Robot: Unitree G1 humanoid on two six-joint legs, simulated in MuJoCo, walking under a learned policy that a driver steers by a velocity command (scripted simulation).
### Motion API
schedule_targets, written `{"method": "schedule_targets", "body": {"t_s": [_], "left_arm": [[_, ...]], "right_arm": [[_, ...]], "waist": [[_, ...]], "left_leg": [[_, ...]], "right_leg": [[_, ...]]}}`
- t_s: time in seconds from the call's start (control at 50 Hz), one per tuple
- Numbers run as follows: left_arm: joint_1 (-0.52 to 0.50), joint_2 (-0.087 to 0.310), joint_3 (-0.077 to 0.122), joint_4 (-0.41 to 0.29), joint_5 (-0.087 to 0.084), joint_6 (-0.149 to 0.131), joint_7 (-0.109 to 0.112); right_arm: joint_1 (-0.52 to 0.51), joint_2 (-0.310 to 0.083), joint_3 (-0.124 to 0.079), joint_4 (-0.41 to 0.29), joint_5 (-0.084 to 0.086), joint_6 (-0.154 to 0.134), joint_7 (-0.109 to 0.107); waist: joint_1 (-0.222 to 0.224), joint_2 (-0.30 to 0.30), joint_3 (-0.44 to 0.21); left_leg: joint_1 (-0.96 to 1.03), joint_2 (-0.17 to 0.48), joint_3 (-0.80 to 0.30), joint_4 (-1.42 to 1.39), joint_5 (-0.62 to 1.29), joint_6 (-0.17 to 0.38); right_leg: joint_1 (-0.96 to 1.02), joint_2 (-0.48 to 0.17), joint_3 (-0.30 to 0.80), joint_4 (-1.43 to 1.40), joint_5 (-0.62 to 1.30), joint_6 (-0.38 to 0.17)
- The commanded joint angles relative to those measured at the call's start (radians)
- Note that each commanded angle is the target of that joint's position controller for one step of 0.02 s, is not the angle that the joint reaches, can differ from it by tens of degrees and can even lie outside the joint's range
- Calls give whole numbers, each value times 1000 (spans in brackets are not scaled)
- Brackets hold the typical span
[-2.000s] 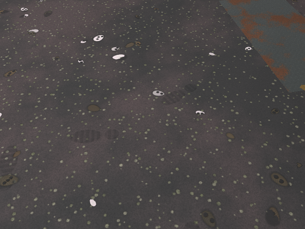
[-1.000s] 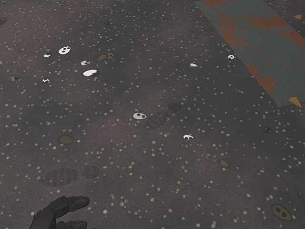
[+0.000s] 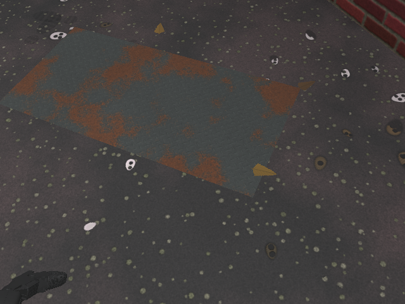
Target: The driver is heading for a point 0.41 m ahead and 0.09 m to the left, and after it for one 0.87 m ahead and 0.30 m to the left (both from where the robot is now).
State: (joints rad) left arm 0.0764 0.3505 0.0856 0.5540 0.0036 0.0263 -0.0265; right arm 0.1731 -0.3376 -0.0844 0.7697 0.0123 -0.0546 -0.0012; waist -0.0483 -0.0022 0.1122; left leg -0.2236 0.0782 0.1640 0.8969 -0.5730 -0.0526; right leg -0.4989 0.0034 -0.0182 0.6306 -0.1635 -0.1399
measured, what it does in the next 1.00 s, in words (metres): walks ahead: left foot, then right foot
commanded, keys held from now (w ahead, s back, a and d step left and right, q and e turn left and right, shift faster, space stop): shift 0.44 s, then w+shift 0.30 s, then w+q+shift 0.26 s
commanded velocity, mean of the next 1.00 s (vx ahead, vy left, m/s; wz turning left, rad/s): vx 0.38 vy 0.00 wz -0.02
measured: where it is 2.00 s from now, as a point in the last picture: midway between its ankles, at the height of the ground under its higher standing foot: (176, 152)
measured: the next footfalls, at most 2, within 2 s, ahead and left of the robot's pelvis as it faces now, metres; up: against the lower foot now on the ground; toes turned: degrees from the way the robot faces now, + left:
left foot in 0.34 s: +0.11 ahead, +0.17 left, +0.00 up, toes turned -3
right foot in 0.78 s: +0.22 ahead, -0.14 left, +0.00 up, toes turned -7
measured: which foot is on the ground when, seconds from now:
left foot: up 0.00-0.32, down 0.34-0.78, up 0.80-1.00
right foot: down 0.00-0.48, up 0.50-0.76, down 0.78-1.00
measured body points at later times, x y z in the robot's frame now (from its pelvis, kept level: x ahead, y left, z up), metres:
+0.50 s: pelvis +0.07 +0.04 +0.02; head +0.07 +0.05 +0.47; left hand +0.22 +0.29 -0.09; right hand +0.16 -0.22 -0.10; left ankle +0.07 +0.17 -0.71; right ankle +0.12 -0.07 -0.71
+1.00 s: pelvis +0.27 -0.05 +0.02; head +0.27 -0.07 +0.47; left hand +0.25 +0.21 -0.10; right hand +0.43 -0.30 -0.09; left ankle +0.33 +0.13 -0.60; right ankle +0.18 -0.14 -0.71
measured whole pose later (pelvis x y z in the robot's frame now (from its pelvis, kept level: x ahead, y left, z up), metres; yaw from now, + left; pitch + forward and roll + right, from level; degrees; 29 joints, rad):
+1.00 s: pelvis +0.27 -0.05 +0.02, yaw +3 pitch +1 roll -1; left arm 0.46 0.22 0.04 0.85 0.02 -0.12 -0.02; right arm 0.24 -0.28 -0.05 0.72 0.05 -0.05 0.03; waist 0.06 0.06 -0.04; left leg -0.79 0.08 -0.09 1.27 -0.07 0.05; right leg -0.04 0.01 -0.18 0.38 -0.36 -0.03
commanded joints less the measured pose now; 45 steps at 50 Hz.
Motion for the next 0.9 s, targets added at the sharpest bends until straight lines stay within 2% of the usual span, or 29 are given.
{"method": "schedule_targets", "body": {"t_s": [0.02,0.04,0.06,0.08,0.14,0.2,0.26,0.32,0.34,0.36,0.38,0.4,0.44,0.46,0.48,0.5,0.52,0.56,0.6,0.66,0.7,0.74,0.76,0.78,0.8,0.82,0.84,0.86,0.9], "left_arm": [[161,182,38,-71,22,-27,3],[119,156,31,-52,-2,-33,1],[77,113,17,-45,-15,-30,10],[50,100,7,-40,-9,-26,16],[23,98,7,-30,20,-31,30],[32,81,4,-6,16,-28,39],[36,62,-5,19,16,-19,36],[41,11,-26,52,5,-18,29],[81,-23,-36,72,12,-23,27],[137,-22,-32,80,19,-27,25],[107,-17,-27,81,20,-28,29],[67,-7,-23,79,22,-27,32],[64,-6,-19,94,23,-16,40],[90,1,-15,110,19,-12,43],[95,20,-5,114,5,-16,42],[64,23,0,103,-11,-29,35],[27,15,-1,86,-27,-46,25],[9,11,5,82,-39,-75,15],[12,-15,-4,91,-33,-99,7],[21,-46,-15,110,-24,-117,-6],[47,-34,-16,121,-29,-115,-11],[138,-17,-11,152,-35,-113,-8],[237,11,4,181,-39,-114,0],[425,68,30,225,-40,-119,10],[558,186,47,232,-6,-125,21],[529,173,41,197,8,-146,9],[456,114,19,195,-8,-157,7],[411,66,3,190,-12,-160,7],[318,15,-16,194,5,-157,3]], "right_arm": [[48,-140,-4,-80,17,8,12],[-7,-140,-4,-86,19,19,1],[-31,-123,-1,-78,3,34,-15],[-19,-118,0,-69,0,51,-22],[32,-70,12,-51,-13,58,-26],[10,-24,32,-50,-14,58,-28],[-8,-32,31,-49,-10,66,-21],[37,-8,35,-28,-29,63,-6],[42,-31,36,-34,-48,60,-3],[1,-104,23,-50,-55,58,-5],[-30,-66,29,-43,-56,52,-2],[-72,-24,45,-55,-58,43,0],[-67,-22,48,-47,-51,23,0],[-16,-36,43,-34,-41,19,-4],[42,-95,23,-26,-24,22,-9],[94,-136,9,-19,-13,23,-14],[111,-168,-5,-15,0,19,-24],[149,-135,-3,-6,3,-6,-35],[143,-93,3,-12,14,-19,-27],[102,-112,-6,-24,18,-21,-10],[106,-124,-11,-24,26,-20,2],[99,-110,-6,-23,32,-16,10],[101,-81,7,-23,25,-16,14],[67,-20,29,-39,7,-22,19],[28,91,57,-102,-11,-38,15],[47,53,49,-134,45,-61,4],[3,-3,35,-145,68,-69,5],[-7,-15,33,-146,53,-67,8],[28,-17,23,-129,30,-46,18]], "waist": [[110,-141,-503],[91,-68,-371],[79,-30,-298],[52,-52,-258],[24,-72,-265],[45,-81,-287],[59,-111,-256],[20,-100,-208],[32,-52,-189],[93,79,-148],[93,165,-129],[92,167,-96],[86,164,-90],[68,154,-118],[43,161,-97],[17,184,-60],[3,223,-19],[-4,162,17],[-2,110,-21],[12,147,-76],[24,160,-73],[78,128,-72],[132,96,-94],[234,5,-170],[257,-295,-230],[228,-266,-257],[200,-169,-144],[176,-138,-108],[102,-107,-72]], "left_leg": [[-416,-62,-229,522,-88,-12],[-444,-15,-222,436,-10,-1],[-429,12,-226,364,48,-6],[-353,15,-221,314,74,-10],[-212,-11,-186,154,131,-22],[-148,-13,-188,-13,176,-24],[-92,-24,-181,-134,225,-11],[67,-49,-145,-395,373,39],[104,17,-223,-456,426,69],[24,114,-314,-485,371,117],[-153,122,-349,-566,148,149],[-216,90,-334,-600,48,125],[-226,55,-294,-595,62,83],[-194,43,-287,-602,-49,91],[-144,66,-335,-624,-183,123],[-84,156,-460,-692,-315,180],[-41,270,-602,-763,-358,246],[110,330,-682,-789,-251,293],[204,280,-570,-769,-95,256],[67,162,-350,-763,81,213],[4,162,-316,-750,78,231],[-83,163,-290,-682,66,225],[-171,141,-279,-582,152,210],[-312,67,-215,-292,268,169],[-577,-41,-171,174,91,109],[-745,-108,-320,397,94,120],[-878,-43,-362,480,187,139],[-880,-11,-347,479,285,144],[-779,49,-334,415,415,126]], "right_leg": [[640,-399,583,-220,607,-310],[529,-336,497,-248,369,-225],[438,-285,437,-256,250,-163],[326,-248,375,-270,246,-138],[220,-199,269,-285,352,-129],[229,-197,252,-282,298,-129],[195,-194,277,-300,58,-112],[103,-140,259,-280,-193,-24],[66,-93,231,-237,-265,39],[57,-8,142,-181,-298,94],[198,18,81,-142,-183,127],[265,9,89,-132,-101,132],[310,-7,106,-132,-48,116],[293,18,82,-106,-177,108],[186,57,36,-43,-335,98],[61,68,-14,41,-338,98],[-49,27,-9,154,-265,90],[-286,-57,66,310,-252,75],[-317,-88,58,248,-193,75],[-27,-48,-29,56,-118,105],[92,-29,-69,-9,-101,116],[247,-10,-101,-78,-64,103],[404,5,-94,-95,-72,91],[642,-66,19,-122,-122,63],[805,-314,433,-261,-431,-9],[777,-425,814,-419,-766,-105],[736,-441,726,-423,-757,-85],[679,-409,578,-409,-611,-49],[535,-323,341,-431,-387,6]]}}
